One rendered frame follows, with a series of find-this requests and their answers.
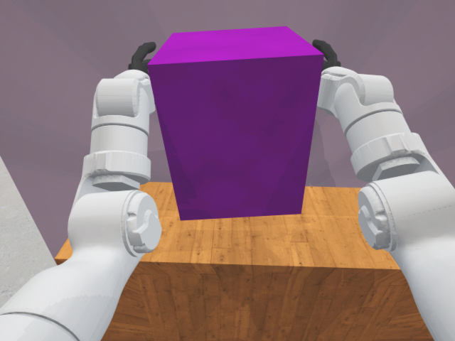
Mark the robot right forearm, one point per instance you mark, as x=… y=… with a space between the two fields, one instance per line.
x=380 y=140

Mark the robot left upper arm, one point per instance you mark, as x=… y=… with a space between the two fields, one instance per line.
x=75 y=301

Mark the robot right hand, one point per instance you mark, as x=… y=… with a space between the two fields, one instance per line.
x=328 y=52

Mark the carton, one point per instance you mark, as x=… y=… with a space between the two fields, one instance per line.
x=236 y=110

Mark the robot left forearm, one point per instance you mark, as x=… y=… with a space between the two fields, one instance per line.
x=120 y=130

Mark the pedestal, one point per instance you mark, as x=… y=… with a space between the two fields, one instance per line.
x=305 y=277

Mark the robot right upper arm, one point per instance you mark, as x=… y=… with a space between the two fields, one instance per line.
x=413 y=218

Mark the robot left hand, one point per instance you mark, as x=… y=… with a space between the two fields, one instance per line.
x=137 y=59

